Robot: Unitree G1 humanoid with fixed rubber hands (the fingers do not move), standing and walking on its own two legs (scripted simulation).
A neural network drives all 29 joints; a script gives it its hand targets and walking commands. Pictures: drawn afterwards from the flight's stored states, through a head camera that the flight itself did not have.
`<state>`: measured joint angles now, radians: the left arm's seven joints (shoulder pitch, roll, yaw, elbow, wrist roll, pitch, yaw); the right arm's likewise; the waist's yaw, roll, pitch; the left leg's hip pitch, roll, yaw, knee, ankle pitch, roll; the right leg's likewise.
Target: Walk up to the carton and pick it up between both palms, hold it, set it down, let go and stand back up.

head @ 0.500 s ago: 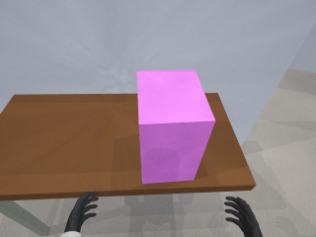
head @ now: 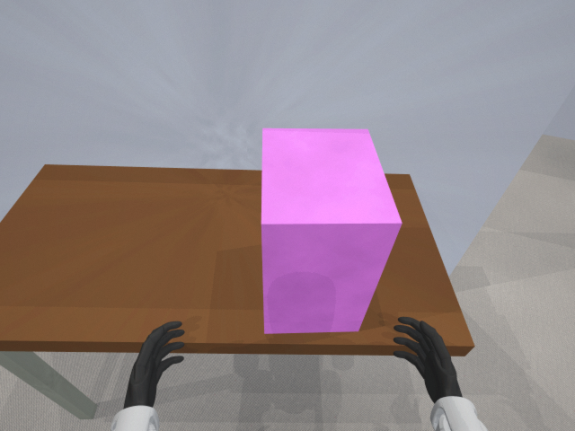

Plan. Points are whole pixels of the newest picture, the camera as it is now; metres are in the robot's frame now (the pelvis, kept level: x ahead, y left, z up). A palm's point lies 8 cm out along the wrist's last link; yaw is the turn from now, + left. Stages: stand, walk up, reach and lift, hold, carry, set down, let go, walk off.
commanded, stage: reach and lift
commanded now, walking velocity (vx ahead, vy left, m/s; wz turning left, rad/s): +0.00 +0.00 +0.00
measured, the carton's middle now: (313, 236) +0.43 -0.03 +0.01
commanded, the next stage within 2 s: none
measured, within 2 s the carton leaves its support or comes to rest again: neither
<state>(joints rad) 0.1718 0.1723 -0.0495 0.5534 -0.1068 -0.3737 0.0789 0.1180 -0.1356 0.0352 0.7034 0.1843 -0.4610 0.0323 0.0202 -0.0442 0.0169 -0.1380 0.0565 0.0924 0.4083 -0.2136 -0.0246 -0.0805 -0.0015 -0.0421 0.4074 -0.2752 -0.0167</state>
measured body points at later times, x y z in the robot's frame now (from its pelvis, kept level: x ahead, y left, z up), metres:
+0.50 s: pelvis +0.00 +0.00 +0.01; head +0.00 +0.01 +0.46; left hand +0.29 +0.20 +0.05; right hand +0.29 -0.20 +0.04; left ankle +0.01 +0.13 -0.74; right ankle -0.03 -0.11 -0.74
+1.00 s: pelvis -0.01 +0.00 +0.01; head +0.01 +0.01 +0.45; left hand +0.35 +0.21 +0.11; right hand +0.37 -0.20 +0.11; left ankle +0.01 +0.13 -0.74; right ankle -0.03 -0.11 -0.74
